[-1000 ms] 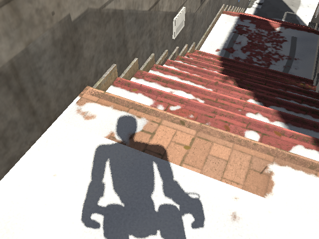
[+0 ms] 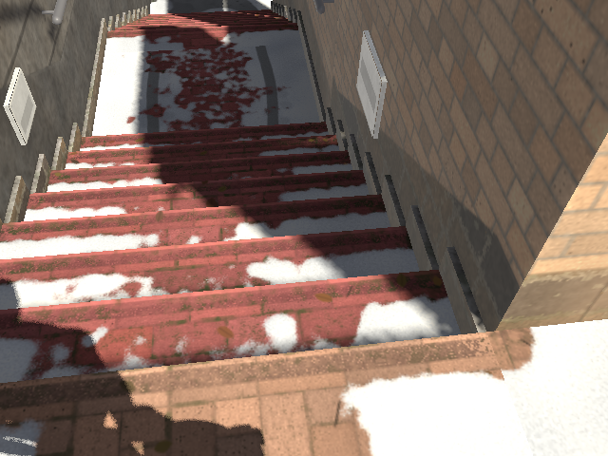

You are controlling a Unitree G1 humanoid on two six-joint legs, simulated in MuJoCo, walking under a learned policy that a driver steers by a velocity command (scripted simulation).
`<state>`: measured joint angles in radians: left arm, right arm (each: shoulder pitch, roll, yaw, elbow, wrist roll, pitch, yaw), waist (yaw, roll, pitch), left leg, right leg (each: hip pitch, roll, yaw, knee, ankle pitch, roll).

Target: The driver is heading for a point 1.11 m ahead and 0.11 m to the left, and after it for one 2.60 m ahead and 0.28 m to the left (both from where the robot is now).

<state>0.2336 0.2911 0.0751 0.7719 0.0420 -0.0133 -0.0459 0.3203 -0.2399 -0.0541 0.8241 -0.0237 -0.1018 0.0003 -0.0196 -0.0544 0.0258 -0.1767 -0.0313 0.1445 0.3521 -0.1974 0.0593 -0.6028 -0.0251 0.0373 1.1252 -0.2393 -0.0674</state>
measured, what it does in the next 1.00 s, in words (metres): walks ahead: right foot, then left foot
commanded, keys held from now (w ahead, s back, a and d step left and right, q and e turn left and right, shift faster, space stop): w+e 0.10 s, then w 0.72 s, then w+q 0.18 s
